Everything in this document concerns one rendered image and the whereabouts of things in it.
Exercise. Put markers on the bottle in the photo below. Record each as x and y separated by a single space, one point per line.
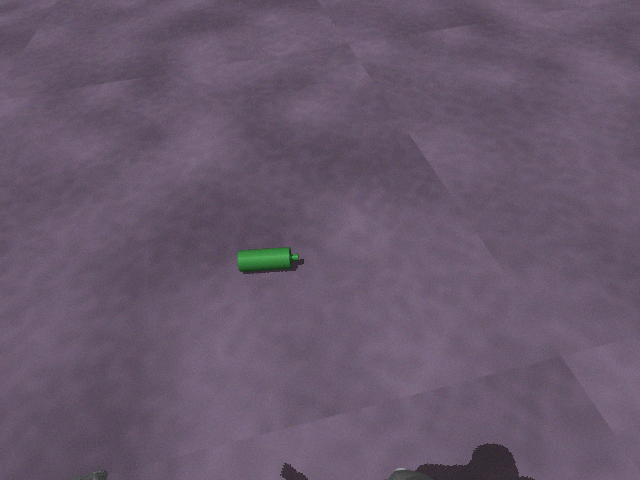
266 259

